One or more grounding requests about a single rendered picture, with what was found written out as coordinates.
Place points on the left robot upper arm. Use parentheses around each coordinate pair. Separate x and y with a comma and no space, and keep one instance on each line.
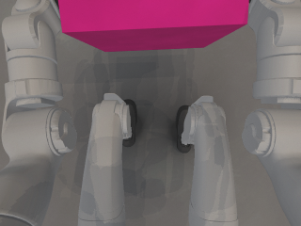
(36,142)

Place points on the robot right shin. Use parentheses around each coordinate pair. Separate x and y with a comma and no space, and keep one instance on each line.
(186,139)

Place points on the carton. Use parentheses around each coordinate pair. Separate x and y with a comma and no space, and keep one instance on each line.
(139,25)

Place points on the robot right forearm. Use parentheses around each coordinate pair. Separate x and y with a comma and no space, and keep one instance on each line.
(277,27)

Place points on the robot left shin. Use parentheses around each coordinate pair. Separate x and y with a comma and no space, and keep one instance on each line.
(111,96)

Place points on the robot shin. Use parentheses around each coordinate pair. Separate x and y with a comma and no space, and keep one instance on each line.
(186,139)
(111,96)

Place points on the right robot upper arm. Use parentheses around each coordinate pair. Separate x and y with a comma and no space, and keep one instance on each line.
(274,136)

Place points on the robot left forearm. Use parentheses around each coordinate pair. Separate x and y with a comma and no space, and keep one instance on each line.
(30,44)

